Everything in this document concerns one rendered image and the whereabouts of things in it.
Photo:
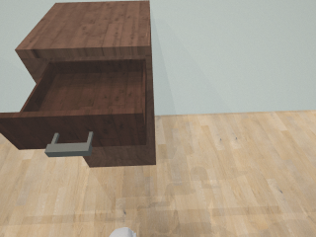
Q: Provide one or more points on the drawer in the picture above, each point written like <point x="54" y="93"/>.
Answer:
<point x="107" y="97"/>

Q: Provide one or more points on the cabinet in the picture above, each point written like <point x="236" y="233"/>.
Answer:
<point x="99" y="30"/>

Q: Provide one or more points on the robot left thigh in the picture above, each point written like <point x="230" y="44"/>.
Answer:
<point x="123" y="232"/>

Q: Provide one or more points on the handle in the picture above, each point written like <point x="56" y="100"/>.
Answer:
<point x="55" y="149"/>

